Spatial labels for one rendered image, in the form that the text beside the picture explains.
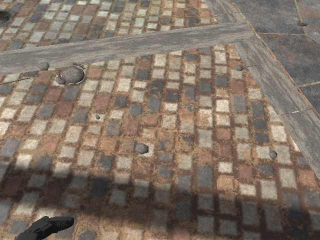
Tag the left robot hand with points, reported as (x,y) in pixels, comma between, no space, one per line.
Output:
(46,226)

